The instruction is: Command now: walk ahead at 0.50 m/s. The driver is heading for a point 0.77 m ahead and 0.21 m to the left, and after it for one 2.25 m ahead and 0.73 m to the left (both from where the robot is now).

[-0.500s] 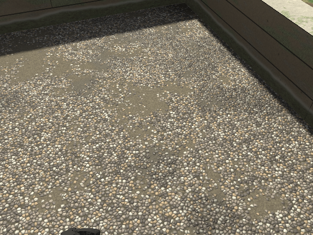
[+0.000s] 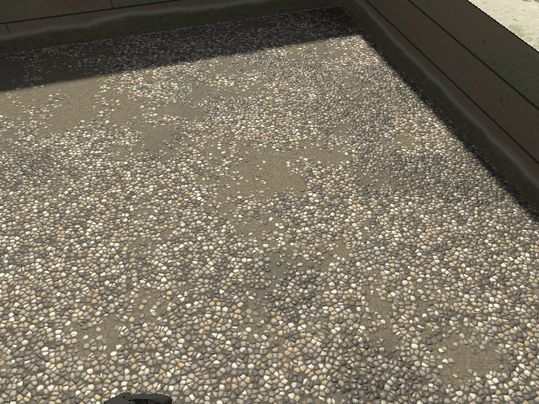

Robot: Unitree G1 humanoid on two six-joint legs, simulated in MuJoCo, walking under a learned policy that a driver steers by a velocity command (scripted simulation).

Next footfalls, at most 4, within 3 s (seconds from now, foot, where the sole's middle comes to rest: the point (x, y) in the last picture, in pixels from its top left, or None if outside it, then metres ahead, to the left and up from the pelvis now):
none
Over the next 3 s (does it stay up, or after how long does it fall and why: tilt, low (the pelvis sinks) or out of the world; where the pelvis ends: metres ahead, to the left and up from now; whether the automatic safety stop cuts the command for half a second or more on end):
stays up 0.00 0.01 0.00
